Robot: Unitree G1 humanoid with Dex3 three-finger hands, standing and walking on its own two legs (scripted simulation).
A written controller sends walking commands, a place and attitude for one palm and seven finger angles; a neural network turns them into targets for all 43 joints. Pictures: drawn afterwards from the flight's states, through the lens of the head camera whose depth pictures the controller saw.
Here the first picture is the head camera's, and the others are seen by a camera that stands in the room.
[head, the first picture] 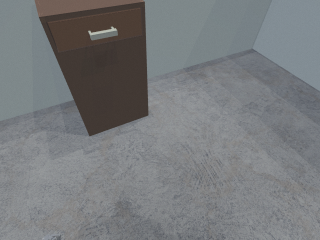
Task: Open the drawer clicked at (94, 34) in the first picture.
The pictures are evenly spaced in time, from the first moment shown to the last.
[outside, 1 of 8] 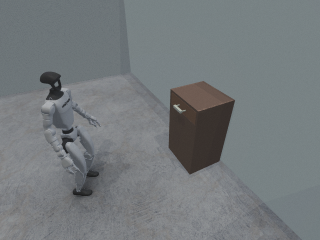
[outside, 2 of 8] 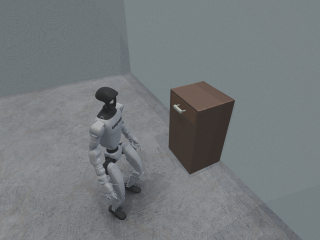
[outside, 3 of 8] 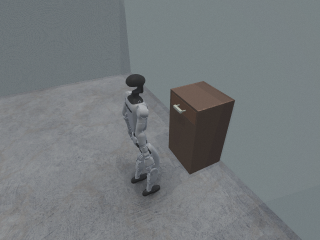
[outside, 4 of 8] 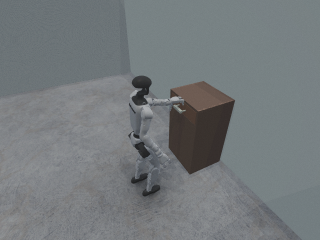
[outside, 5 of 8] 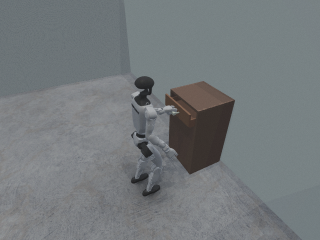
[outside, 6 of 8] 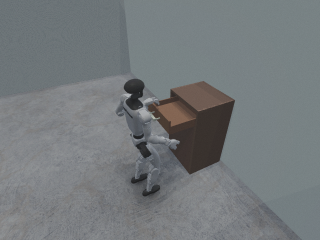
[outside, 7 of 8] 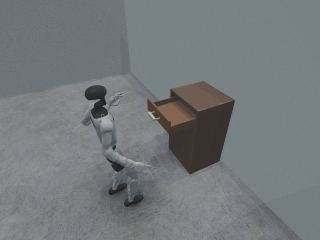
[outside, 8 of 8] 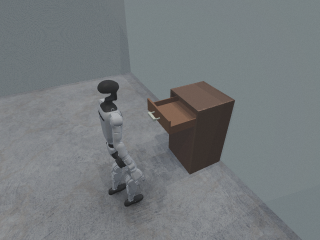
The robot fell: no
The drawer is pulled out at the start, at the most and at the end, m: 0.00 0.30 0.29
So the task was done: yes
